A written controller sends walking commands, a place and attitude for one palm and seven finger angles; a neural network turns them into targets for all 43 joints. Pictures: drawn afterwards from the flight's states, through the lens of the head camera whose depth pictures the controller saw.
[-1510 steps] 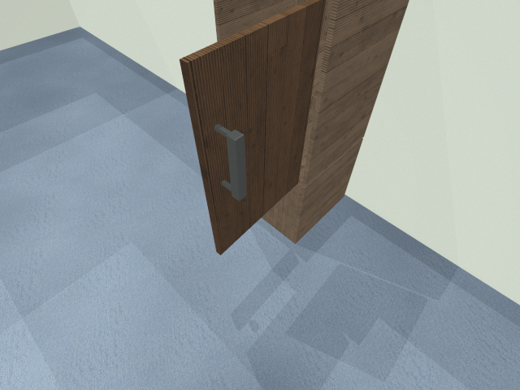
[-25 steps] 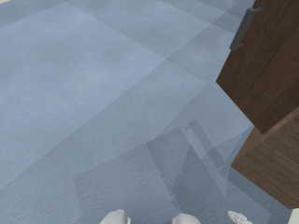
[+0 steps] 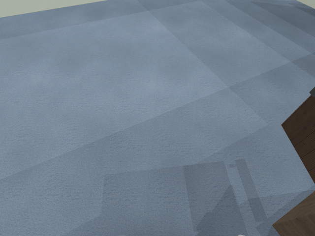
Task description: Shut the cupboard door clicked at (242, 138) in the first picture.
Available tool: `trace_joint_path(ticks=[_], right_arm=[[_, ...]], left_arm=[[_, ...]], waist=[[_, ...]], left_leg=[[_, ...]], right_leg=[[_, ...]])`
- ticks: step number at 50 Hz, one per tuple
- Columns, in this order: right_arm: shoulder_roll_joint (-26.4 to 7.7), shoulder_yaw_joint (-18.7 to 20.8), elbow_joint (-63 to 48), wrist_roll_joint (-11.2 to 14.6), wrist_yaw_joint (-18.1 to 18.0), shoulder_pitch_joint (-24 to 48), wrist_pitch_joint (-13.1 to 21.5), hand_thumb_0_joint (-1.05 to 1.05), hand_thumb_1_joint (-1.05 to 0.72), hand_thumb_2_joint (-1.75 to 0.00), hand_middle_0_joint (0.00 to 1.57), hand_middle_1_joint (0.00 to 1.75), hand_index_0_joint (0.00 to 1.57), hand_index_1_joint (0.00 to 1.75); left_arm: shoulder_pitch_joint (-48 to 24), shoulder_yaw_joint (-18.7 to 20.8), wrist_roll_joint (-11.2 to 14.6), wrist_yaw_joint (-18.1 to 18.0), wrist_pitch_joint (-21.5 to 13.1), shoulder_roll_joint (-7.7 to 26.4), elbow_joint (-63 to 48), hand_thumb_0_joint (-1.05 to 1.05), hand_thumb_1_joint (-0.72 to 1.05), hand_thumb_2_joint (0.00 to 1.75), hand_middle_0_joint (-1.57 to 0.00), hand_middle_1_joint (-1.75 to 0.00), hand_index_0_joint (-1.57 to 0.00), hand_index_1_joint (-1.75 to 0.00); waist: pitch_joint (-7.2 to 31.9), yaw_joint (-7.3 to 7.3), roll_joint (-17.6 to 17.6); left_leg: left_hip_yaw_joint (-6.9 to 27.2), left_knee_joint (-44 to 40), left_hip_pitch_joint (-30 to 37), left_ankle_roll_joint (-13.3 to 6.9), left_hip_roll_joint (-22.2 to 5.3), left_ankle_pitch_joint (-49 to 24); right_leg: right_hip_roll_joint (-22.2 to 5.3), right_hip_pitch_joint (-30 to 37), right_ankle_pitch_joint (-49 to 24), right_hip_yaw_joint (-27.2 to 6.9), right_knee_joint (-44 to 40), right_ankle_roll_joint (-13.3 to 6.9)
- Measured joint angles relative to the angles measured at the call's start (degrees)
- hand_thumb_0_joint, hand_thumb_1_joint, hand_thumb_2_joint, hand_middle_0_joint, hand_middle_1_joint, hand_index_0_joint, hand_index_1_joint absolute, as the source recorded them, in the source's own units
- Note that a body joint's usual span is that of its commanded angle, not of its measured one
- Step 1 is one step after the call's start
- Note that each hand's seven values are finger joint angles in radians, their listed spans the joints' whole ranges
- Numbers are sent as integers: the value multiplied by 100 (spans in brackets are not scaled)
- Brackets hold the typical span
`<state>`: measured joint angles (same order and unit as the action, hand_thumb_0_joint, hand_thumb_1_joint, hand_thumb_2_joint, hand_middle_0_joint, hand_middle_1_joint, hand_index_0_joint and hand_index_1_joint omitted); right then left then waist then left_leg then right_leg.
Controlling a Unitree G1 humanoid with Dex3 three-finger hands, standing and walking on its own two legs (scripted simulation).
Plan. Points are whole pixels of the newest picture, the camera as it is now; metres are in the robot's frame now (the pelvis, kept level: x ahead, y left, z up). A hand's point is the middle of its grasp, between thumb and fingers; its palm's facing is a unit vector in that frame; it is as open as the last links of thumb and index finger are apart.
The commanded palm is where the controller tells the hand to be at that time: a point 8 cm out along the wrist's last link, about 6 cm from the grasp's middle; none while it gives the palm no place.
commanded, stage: walk to a spot facing it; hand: left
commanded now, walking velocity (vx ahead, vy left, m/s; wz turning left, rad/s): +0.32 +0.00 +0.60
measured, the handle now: out of the picture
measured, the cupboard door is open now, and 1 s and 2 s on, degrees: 66 66 66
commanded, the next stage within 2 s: turn to face it in 0.94 s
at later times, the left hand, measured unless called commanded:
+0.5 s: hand (94, 228) +0.15 +0.18 -0.13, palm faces +0.29 -0.93 -0.24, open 7.4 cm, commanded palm none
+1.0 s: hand (63, 201) +0.22 +0.29 -0.15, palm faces +0.53 -0.82 -0.22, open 7.4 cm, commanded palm none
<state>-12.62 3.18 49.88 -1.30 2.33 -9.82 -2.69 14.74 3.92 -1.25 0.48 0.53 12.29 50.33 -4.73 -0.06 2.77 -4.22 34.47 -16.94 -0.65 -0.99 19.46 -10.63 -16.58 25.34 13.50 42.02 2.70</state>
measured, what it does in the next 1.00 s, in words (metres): walks ahead, turning left: right foot, then left foot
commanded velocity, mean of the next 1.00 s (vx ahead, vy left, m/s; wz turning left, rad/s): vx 0.32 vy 0.00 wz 0.42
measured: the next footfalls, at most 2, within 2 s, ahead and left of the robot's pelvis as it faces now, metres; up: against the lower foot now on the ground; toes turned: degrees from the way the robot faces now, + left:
right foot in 0.32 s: +0.21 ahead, -0.13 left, +0.00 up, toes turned +4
left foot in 0.76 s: +0.28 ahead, +0.19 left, +0.00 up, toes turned +34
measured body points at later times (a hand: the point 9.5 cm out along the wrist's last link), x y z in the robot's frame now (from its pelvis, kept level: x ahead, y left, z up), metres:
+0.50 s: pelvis +0.13 -0.03 +0.02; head +0.16 -0.04 +0.47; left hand +0.14 +0.23 -0.11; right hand +0.23 -0.27 -0.13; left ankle +0.08 +0.10 -0.63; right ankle +0.17 -0.13 -0.72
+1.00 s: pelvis +0.28 +0.09 +0.02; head +0.30 +0.11 +0.47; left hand +0.19 +0.33 -0.13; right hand +0.47 -0.08 -0.12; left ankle +0.25 +0.17 -0.72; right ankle +0.40 -0.03 -0.66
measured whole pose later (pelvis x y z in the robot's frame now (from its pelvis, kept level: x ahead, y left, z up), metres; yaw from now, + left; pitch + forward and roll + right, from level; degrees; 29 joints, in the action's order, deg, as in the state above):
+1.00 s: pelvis +0.28 +0.09 +0.02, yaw +30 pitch -1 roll +0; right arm -10.4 1.7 53.1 -1.2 -0.6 -11.1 1.6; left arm 13.4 4.1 -1.7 1.4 -0.2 13.0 54.6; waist -5.1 -1.2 1.2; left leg -4.8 27.0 -13.4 -3.4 1.0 13.2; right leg -8.1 -31.1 16.4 3.2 57.1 1.9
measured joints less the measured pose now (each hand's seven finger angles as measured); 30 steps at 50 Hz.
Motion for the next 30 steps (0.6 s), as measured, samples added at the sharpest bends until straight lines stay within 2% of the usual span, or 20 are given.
trace_joint_path(ticks=[2,5,8,12,15,16,18,19,21,22,24,26,30], right_arm=[[60,-45,7,-34,-49,-39,131,1,-91,-89,20,29,20,30],[112,-111,20,-51,-148,-292,258,1,-91,-89,20,29,20,30],[107,-138,163,-46,-198,-552,292,1,-91,-89,20,29,20,30],[71,-119,416,-52,-188,-824,251,1,-90,-89,20,29,20,30],[47,-78,574,-39,-171,-981,188,1,-90,-89,20,29,20,30],[54,-63,596,-13,-164,-1070,174,1,-90,-89,20,30,20,30],[-10,-1,701,11,-163,-1011,105,1,-90,-89,20,29,20,30],[-51,35,732,-5,-159,-942,72,1,-91,-89,20,29,20,30],[-104,89,740,-33,-129,-782,57,1,-91,-89,20,29,20,30],[-119,110,713,-40,-106,-703,59,1,-91,-89,20,29,20,30],[-123,135,623,-34,-61,-546,58,1,-91,-89,20,29,19,30],[-104,149,514,-24,-19,-385,51,1,-91,-89,20,29,19,30],[-89,133,320,-24,58,-3,50,1,-91,-90,19,29,19,30]], left_arm=[[-31,36,-24,20,129,107,123,1,90,89,-20,-30,-21,-30],[-166,79,-23,61,188,185,248,1,91,89,-20,-30,-20,-30],[-324,77,-6,128,126,191,181,1,91,89,-20,-30,-20,-30],[-514,49,9,188,34,166,5,1,91,89,-20,-30,-20,-30],[-578,34,6,214,-75,167,-118,1,91,89,-20,-30,-20,-30],[-554,16,-8,217,-156,202,-190,1,91,89,-20,-30,-20,-30],[-590,-1,-28,142,-281,123,-217,1,91,89,-20,-30,-20,-30],[-565,-20,-31,103,-301,61,-207,1,91,89,-20,-30,-20,-30],[-426,-38,-39,29,-312,-45,-125,0,91,89,-20,-30,-20,-30],[-345,-40,-45,1,-307,-94,-54,0,91,89,-20,-30,-20,-30],[-182,-49,-50,-28,-314,-172,100,0,91,89,-20,-30,-20,-30],[-37,-61,-53,-37,-338,-229,239,0,91,89,-20,-30,-20,-30],[216,-80,-54,-31,-394,-292,449,1,91,89,-20,-30,-20,-30]], waist=[[-41,-11,83],[-39,50,46],[-39,92,-90],[-5,159,-268],[38,199,-358],[105,209,-316],[58,172,-413],[36,172,-465],[58,178,-476],[83,196,-468],[130,229,-427],[144,225,-360],[46,94,-250]], left_leg=[[25,229,-37,-53,50,-52],[173,-48,179,-42,96,-40],[363,-502,463,-28,119,-209],[604,-779,732,30,118,-215],[792,-518,781,109,103,77],[844,-197,661,42,151,326],[902,1243,145,-55,181,965],[867,2013,-164,-78,190,989],[657,3097,-723,-70,125,645],[550,3354,-944,-43,47,420],[381,3445,-1280,26,-118,58],[258,3192,-1500,84,-250,-145],[78,2186,-1660,105,-393,-384]], right_leg=[[138,-421,458,-463,1022,16],[354,-969,123,-847,1875,26],[449,-1236,-295,-1004,1629,67],[546,-1161,-662,-1051,458,100],[707,-752,-975,-968,-443,94],[701,-534,-845,-982,-837,20],[689,-530,-1135,-828,-633,-234],[665,-463,-1077,-722,-566,-309],[601,-236,-988,-568,-707,-353],[573,-88,-989,-483,-862,-344],[519,217,-1039,-289,-1217,-312],[465,507,-1061,-83,-1533,-290],[376,992,-990,328,-1906,-184]])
